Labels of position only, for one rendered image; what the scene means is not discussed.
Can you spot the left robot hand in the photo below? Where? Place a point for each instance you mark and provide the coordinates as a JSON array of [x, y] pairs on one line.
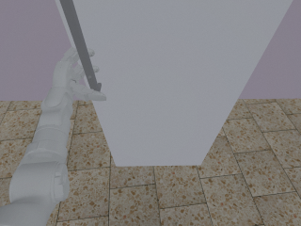
[[64, 74]]

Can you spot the robot left forearm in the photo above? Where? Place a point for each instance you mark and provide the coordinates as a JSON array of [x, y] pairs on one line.
[[52, 133]]

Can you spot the left robot upper arm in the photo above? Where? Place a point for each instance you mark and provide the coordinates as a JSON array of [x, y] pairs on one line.
[[35, 191]]

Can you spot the handle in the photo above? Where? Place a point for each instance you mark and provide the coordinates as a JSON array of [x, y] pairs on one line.
[[79, 41]]

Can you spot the fridge door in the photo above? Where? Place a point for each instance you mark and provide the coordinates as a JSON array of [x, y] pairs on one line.
[[171, 70]]

